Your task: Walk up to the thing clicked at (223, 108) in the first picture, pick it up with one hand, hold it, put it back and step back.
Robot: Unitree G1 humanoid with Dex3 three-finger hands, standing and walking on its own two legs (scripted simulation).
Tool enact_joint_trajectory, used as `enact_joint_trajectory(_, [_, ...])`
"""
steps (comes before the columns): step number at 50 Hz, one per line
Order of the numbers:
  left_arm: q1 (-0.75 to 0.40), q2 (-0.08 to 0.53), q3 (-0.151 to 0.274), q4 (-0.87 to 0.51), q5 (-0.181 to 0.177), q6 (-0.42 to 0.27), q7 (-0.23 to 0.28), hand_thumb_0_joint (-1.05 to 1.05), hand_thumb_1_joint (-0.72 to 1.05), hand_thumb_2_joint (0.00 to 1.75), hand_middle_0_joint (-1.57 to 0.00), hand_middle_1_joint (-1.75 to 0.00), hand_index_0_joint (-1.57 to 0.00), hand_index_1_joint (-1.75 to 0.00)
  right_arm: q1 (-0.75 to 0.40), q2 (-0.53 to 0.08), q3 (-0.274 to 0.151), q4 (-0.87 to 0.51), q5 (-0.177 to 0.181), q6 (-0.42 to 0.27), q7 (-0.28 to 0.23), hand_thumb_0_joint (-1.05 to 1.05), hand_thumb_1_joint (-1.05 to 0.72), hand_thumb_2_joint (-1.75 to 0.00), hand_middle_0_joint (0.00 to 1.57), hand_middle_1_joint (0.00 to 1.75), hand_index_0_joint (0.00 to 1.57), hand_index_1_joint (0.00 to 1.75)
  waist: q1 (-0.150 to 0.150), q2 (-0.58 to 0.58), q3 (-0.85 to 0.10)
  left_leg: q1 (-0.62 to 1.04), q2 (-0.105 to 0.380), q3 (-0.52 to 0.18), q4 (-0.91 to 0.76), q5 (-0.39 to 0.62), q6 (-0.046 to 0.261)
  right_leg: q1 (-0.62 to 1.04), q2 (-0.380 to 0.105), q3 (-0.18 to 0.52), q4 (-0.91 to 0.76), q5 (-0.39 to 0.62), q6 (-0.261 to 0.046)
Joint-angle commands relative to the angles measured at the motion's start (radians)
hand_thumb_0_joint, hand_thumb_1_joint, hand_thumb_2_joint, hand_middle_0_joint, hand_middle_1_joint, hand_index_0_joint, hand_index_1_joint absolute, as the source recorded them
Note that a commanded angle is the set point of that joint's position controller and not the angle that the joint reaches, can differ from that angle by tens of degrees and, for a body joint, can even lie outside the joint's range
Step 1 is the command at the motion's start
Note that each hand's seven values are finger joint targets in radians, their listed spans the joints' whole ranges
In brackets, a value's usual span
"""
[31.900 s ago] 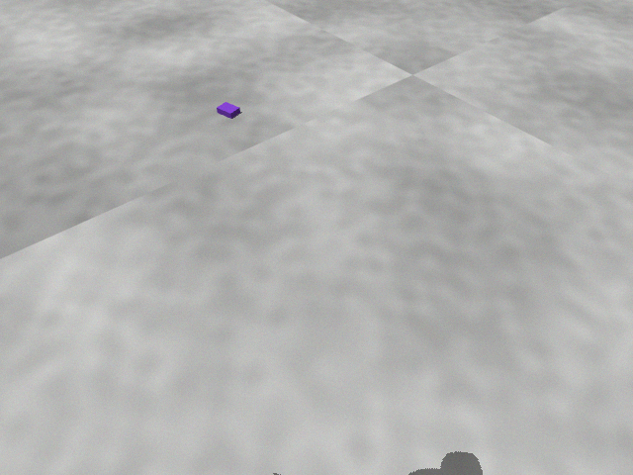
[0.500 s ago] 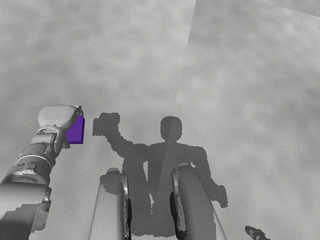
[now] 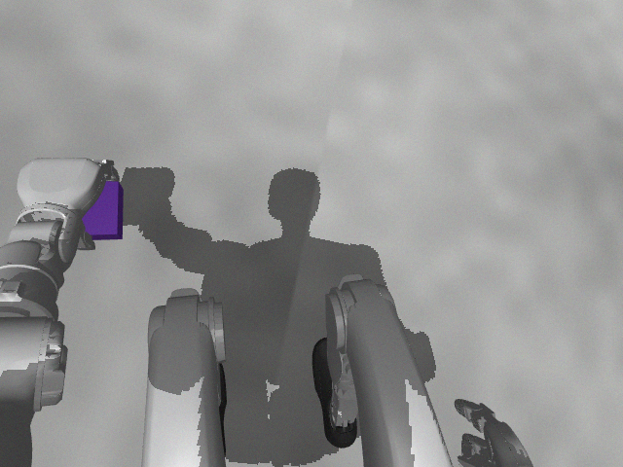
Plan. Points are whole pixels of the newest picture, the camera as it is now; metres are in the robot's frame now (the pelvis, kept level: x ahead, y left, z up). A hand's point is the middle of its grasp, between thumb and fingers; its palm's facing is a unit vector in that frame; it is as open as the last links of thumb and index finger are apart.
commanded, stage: crouch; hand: left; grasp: from above
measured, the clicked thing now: (78, 211) +0.44 +0.29 -0.21
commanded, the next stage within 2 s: lower in 0.56 s
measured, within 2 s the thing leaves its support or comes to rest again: rests again in 1.64 s
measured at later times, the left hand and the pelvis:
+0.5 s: hand (93, 216) +0.44 +0.28 -0.25, palm faces -0.48 -0.03 -0.88, open 10.4 cm; pelvis -0.01 +0.00 -0.06, yaw -2 degrees
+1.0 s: hand (103, 220) +0.44 +0.28 -0.30, palm faces -0.50 -0.06 -0.86, open 10.4 cm; pelvis +0.00 +0.00 -0.09, yaw -4 degrees
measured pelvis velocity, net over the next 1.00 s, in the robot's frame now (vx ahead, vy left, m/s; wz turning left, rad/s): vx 0.00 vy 0.00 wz -0.07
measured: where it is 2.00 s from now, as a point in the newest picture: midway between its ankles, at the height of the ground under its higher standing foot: (274, 420)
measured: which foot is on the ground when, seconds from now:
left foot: down 0.00-1.00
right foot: down 0.00-1.00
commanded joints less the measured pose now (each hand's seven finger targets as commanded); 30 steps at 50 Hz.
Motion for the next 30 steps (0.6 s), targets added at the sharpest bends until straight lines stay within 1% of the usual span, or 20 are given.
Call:
enact_joint_trajectory(1, [-0.328,0.266,0.051,-0.138,-0.015,0.002,0.032,0.00,0.81,0.76,-1.14,-0.59,-1.15,-0.58,0.229,-0.221,-0.073,-0.011,-0.001,-0.001,-0.001,0.00,-0.91,-0.90,0.20,0.30,0.20,0.30,-0.005,0.276,-0.689,0.599,-0.002,0.038,-0.208,0.273,0.015,0.252,0.016,-0.052,-0.175,0.258,-0.076])
enact_joint_trajectory(2, [-0.350,0.284,0.055,-0.146,-0.012,-0.005,0.030,0.00,0.78,0.75,-1.13,-0.58,-1.13,-0.57,0.228,-0.225,-0.072,-0.007,0.000,0.001,0.000,0.00,-0.91,-0.90,0.20,0.30,0.20,0.30,-0.005,0.276,-0.695,0.582,-0.003,0.044,-0.193,0.272,0.018,0.254,0.019,-0.051,-0.171,0.263,-0.075])
enact_joint_trajectory(3, [-0.334,0.308,0.070,-0.124,-0.006,-0.005,0.031,0.00,0.78,0.73,-1.12,-0.57,-1.13,-0.56,0.232,-0.227,-0.068,-0.011,0.000,0.002,0.003,0.00,-0.91,-0.90,0.20,0.30,0.20,0.30,-0.001,0.263,-0.685,0.564,-0.004,0.047,-0.180,0.276,0.020,0.260,0.018,-0.050,-0.166,0.269,-0.073])
enact_joint_trajectory(4, [-0.350,0.307,0.066,-0.135,-0.009,-0.011,0.030,0.00,0.78,0.72,-1.11,-0.59,-1.13,-0.57,0.233,-0.226,-0.067,-0.015,0.000,0.003,0.005,0.00,-0.91,-0.90,0.20,0.30,0.20,0.30,-0.009,0.260,-0.692,0.542,-0.005,0.047,-0.177,0.260,0.020,0.264,0.018,-0.052,-0.156,0.263,-0.074])
enact_joint_trajectory(7, [-0.368,0.324,0.076,-0.125,-0.002,-0.029,0.030,0.00,0.77,0.73,-1.12,-0.57,-1.13,-0.56,0.233,-0.233,-0.060,-0.008,-0.004,0.004,0.010,0.00,-0.91,-0.90,0.20,0.30,0.20,0.30,-0.005,0.290,-0.681,0.538,-0.006,0.044,-0.164,0.247,0.015,0.220,0.019,-0.058,-0.128,0.242,-0.077])
enact_joint_trajectory(10, [-0.367,0.323,0.074,-0.096,0.005,-0.039,0.035,0.00,0.78,0.74,-1.12,-0.58,-1.13,-0.58,0.237,-0.234,-0.052,-0.005,-0.009,0.005,0.015,0.00,-0.91,-0.90,0.20,0.30,0.20,0.30,-0.015,0.284,-0.659,0.524,-0.005,0.040,-0.144,0.221,0.015,0.194,0.019,-0.062,-0.111,0.225,-0.078])
enact_joint_trajectory(11, [-0.391,0.337,0.075,-0.109,0.010,-0.046,0.037,0.00,0.79,0.75,-1.13,-0.59,-1.14,-0.58,0.236,-0.238,-0.050,-0.003,-0.010,0.005,0.015,0.00,-0.91,-0.90,0.20,0.30,0.20,0.30,-0.025,0.288,-0.664,0.510,-0.006,0.044,-0.128,0.215,0.017,0.196,0.023,-0.065,-0.108,0.226,-0.075])
enact_joint_trajectory(12, [-0.377,0.337,0.078,-0.092,0.013,-0.047,0.040,0.00,0.79,0.76,-1.14,-0.59,-1.14,-0.58,0.242,-0.240,-0.045,0.000,-0.012,0.006,0.016,0.00,-0.91,-0.90,0.20,0.30,0.20,0.30,-0.021,0.281,-0.658,0.513,-0.006,0.046,-0.118,0.226,0.018,0.195,0.021,-0.063,-0.106,0.232,-0.074])
enact_joint_trajectory(13, [-0.409,0.360,0.085,-0.103,0.010,-0.053,0.043,0.00,0.80,0.77,-1.13,-0.61,-1.14,-0.60,0.239,-0.243,-0.046,0.002,-0.013,0.003,0.016,0.00,-0.91,-0.90,0.20,0.30,0.20,0.30,-0.027,0.296,-0.661,0.500,-0.005,0.048,-0.110,0.215,0.018,0.188,0.021,-0.064,-0.095,0.229,-0.074])
enact_joint_trajectory(14, [-0.406,0.367,0.094,-0.102,0.015,-0.058,0.048,0.00,0.80,0.80,-1.14,-0.61,-1.14,-0.60,0.242,-0.248,-0.042,0.001,-0.018,0.003,0.018,0.00,-0.91,-0.90,0.20,0.30,0.20,0.30,-0.027,0.310,-0.669,0.497,-0.006,0.047,-0.105,0.220,0.015,0.189,0.020,-0.068,-0.082,0.233,-0.074])
enact_joint_trajectory(15, [-0.408,0.363,0.089,-0.094,0.012,-0.058,0.050,0.00,0.80,0.78,-1.14,-0.62,-1.14,-0.61,0.240,-0.246,-0.040,0.001,-0.018,0.003,0.018,0.00,-0.91,-0.90,0.20,0.30,0.20,0.30,-0.029,0.300,-0.664,0.482,-0.006,0.048,-0.099,0.211,0.017,0.187,0.022,-0.070,-0.079,0.230,-0.073])
enact_joint_trajectory(16, [-0.417,0.370,0.085,-0.102,0.019,-0.063,0.052,0.00,0.79,0.77,-1.13,-0.61,-1.14,-0.60,0.237,-0.246,-0.038,0.000,-0.020,0.004,0.018,0.00,-0.91,-0.90,0.20,0.30,0.20,0.30,-0.032,0.299,-0.679,0.484,-0.005,0.046,-0.093,0.202,0.017,0.184,0.026,-0.075,-0.077,0.222,-0.074])
enact_joint_trajectory(18, [-0.413,0.370,0.089,-0.071,0.020,-0.065,0.059,0.00,0.80,0.77,-1.12,-0.61,-1.13,-0.60,0.238,-0.252,-0.033,0.007,-0.024,0.000,0.017,0.00,-0.91,-0.90,0.20,0.30,0.20,0.30,-0.038,0.306,-0.643,0.469,-0.004,0.043,-0.087,0.186,0.015,0.154,0.022,-0.079,-0.064,0.207,-0.073])
enact_joint_trajectory(19, [-0.409,0.375,0.087,-0.063,0.020,-0.066,0.062,0.00,0.79,0.77,-1.13,-0.60,-1.13,-0.60,0.234,-0.253,-0.024,0.010,-0.026,0.000,0.019,0.00,-0.91,-0.90,0.20,0.30,0.20,0.30,-0.033,0.316,-0.630,0.462,-0.005,0.043,-0.082,0.186,0.014,0.147,0.023,-0.082,-0.056,0.207,-0.074])
enact_joint_trajectory(23, [-0.407,0.407,0.092,-0.037,0.031,-0.065,0.063,0.00,0.77,0.79,-1.12,-0.61,-1.12,-0.61,0.229,-0.260,-0.017,0.011,-0.027,-0.001,0.021,0.00,-0.91,-0.90,0.20,0.30,0.20,0.30,-0.035,0.320,-0.631,0.449,-0.004,0.043,-0.060,0.184,0.015,0.142,0.026,-0.087,-0.035,0.210,-0.075])
enact_joint_trajectory(24, [-0.428,0.414,0.092,-0.052,0.028,-0.065,0.065,0.00,0.78,0.79,-1.11,-0.62,-1.12,-0.61,0.226,-0.258,-0.014,0.012,-0.027,-0.001,0.022,0.00,-0.91,-0.90,0.20,0.30,0.20,0.30,-0.036,0.321,-0.629,0.428,-0.004,0.047,-0.054,0.177,0.017,0.146,0.029,-0.088,-0.032,0.207,-0.075])
enact_joint_trajectory(26, [-0.416,0.426,0.100,-0.035,0.030,-0.063,0.066,0.00,0.79,0.79,-1.13,-0.61,-1.13,-0.61,0.223,-0.261,-0.009,0.011,-0.031,-0.001,0.022,0.00,-0.91,-0.90,0.20,0.30,0.20,0.30,-0.033,0.316,-0.626,0.419,-0.005,0.049,-0.045,0.173,0.018,0.148,0.031,-0.091,-0.029,0.206,-0.073])
enact_joint_trajectory(27, [-0.416,0.429,0.102,-0.040,0.026,-0.065,0.067,0.00,0.79,0.79,-1.13,-0.61,-1.13,-0.61,0.224,-0.262,-0.007,0.009,-0.032,-0.001,0.022,0.00,-0.91,-0.90,0.20,0.30,0.20,0.30,-0.039,0.321,-0.625,0.404,-0.006,0.053,-0.038,0.172,0.020,0.161,0.032,-0.090,-0.027,0.208,-0.071])
enact_joint_trajectory(28, [-0.417,0.433,0.102,-0.035,0.024,-0.064,0.067,0.00,0.79,0.76,-1.12,-0.61,-1.13,-0.60,0.216,-0.262,-0.006,0.012,-0.031,-0.001,0.021,0.00,-0.91,-0.90,0.20,0.30,0.20,0.30,-0.030,0.313,-0.620,0.404,-0.005,0.051,-0.039,0.168,0.019,0.148,0.032,-0.091,-0.024,0.204,-0.073])
enact_joint_trajectory(30, [-0.419,0.428,0.098,-0.029,0.026,-0.062,0.066,0.00,0.79,0.78,-1.12,-0.62,-1.13,-0.61,0.214,-0.268,0.000,0.012,-0.033,0.000,0.022,0.00,-0.91,-0.90,0.20,0.30,0.20,0.30,-0.040,0.334,-0.599,0.398,-0.006,0.048,-0.033,0.170,0.016,0.128,0.029,-0.095,-0.009,0.205,-0.074])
